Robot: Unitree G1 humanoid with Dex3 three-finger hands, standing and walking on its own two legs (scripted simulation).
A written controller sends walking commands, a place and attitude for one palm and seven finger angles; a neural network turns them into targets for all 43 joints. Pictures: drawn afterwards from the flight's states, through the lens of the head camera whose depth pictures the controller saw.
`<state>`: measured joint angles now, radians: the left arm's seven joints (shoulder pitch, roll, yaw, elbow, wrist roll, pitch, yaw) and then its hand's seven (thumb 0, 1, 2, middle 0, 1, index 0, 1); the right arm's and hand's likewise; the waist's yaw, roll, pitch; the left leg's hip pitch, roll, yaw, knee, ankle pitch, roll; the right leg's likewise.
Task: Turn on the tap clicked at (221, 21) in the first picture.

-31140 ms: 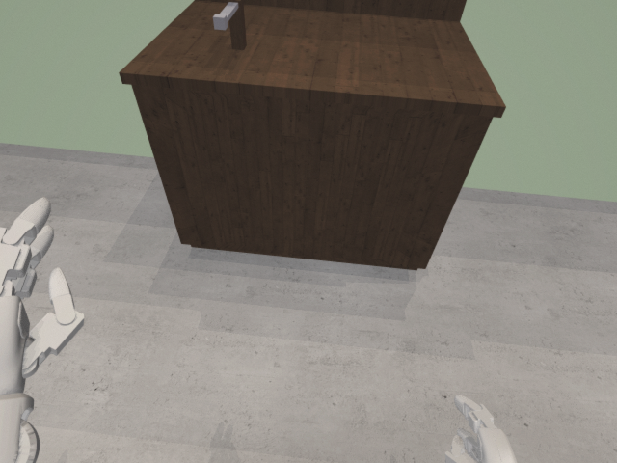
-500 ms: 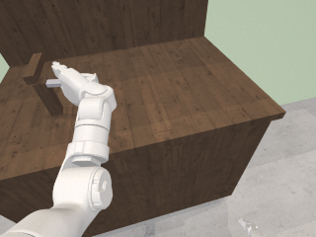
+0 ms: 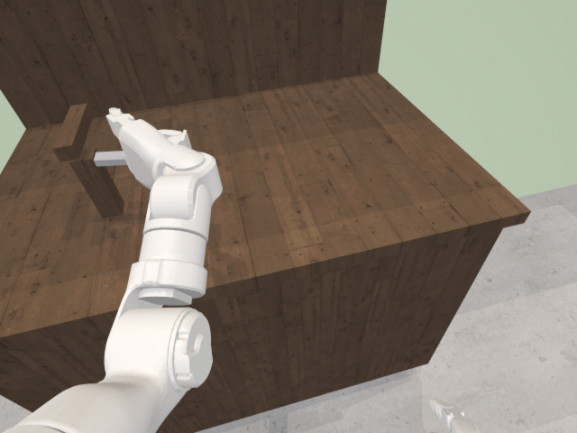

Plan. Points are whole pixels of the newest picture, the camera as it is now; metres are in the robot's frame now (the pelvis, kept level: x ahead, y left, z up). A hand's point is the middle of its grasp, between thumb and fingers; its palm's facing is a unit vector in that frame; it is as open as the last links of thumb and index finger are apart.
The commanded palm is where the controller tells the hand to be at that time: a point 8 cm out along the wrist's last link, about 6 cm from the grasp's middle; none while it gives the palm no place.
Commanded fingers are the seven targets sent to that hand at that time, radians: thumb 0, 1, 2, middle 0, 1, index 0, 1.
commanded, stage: lift the hand up off the lever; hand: left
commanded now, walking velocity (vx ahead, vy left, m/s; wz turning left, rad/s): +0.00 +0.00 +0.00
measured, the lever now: (178, 155) +0.50 +0.22 +0.15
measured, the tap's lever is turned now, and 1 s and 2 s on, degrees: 76 76 76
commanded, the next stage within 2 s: draw the hand back beside the body in 0.26 s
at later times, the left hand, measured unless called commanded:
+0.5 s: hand (201, 139) +0.41 +0.14 +0.24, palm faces +0.51 -0.86 -0.05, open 7.8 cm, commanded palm +0.34 +0.20 +0.23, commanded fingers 0.00 0.90 0.90 -0.16 -0.17 -0.16 -0.17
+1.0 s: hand (129, 227) +0.29 +0.20 +0.20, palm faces +0.28 -0.94 -0.19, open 7.7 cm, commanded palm +0.24 +0.25 +0.20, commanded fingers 0.00 0.90 0.90 -0.18 -0.25 -0.18 -0.25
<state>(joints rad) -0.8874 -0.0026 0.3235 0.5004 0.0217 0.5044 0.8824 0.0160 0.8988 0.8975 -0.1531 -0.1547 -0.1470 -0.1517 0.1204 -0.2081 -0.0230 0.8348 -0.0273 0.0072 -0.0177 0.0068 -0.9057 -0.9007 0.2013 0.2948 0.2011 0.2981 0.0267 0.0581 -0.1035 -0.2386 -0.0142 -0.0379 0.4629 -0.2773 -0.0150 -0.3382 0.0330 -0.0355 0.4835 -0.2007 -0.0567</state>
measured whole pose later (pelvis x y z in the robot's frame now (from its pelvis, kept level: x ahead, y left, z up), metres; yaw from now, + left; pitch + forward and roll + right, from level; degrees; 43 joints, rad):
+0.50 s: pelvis +0.00 -0.01 +0.00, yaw +0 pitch -1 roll +1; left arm -0.70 0.07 0.20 0.26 -0.01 0.50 0.51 0.02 0.90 0.90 -0.15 -0.16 -0.14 -0.15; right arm 0.10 -0.20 0.00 0.76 0.01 0.08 -0.07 0.01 -0.91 -0.90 0.20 0.30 0.20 0.30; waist 0.02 0.06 -0.06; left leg -0.13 0.00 -0.04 0.41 -0.26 -0.02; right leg -0.24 0.04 -0.03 0.45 -0.19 -0.07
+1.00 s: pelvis -0.03 +0.01 +0.01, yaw -1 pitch -6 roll +0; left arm -0.13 0.30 0.14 -0.01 -0.09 -0.09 0.13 0.01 0.89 0.90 -0.18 -0.23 -0.17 -0.22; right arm 0.12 -0.20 0.03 0.69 0.02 -0.05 -0.05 0.01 -0.91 -0.90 0.20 0.29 0.20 0.30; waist 0.03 0.05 0.06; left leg -0.01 -0.01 -0.02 0.31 -0.18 0.00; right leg -0.10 0.04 -0.02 0.28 -0.08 -0.04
